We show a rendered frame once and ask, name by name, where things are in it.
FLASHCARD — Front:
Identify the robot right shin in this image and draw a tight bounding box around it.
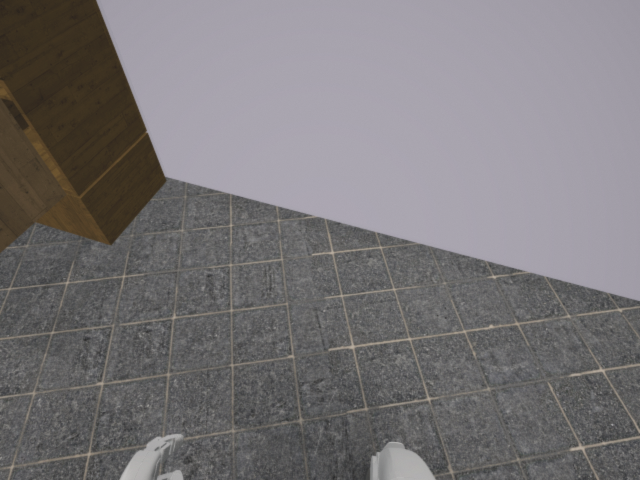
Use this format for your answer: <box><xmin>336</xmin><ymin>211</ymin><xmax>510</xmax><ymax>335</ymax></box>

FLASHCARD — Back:
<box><xmin>383</xmin><ymin>442</ymin><xmax>405</xmax><ymax>450</ymax></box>

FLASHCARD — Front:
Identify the cupboard door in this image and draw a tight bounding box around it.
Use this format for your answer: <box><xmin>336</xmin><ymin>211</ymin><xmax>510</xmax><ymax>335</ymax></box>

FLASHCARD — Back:
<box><xmin>0</xmin><ymin>98</ymin><xmax>67</xmax><ymax>253</ymax></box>

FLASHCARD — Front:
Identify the robot right thigh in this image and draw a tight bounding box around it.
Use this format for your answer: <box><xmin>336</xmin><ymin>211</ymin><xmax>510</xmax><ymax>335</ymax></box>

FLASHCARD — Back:
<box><xmin>370</xmin><ymin>448</ymin><xmax>436</xmax><ymax>480</ymax></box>

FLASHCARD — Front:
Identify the left robot hand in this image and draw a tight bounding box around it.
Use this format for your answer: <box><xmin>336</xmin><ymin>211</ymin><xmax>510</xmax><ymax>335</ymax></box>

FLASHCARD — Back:
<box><xmin>119</xmin><ymin>434</ymin><xmax>184</xmax><ymax>480</ymax></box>

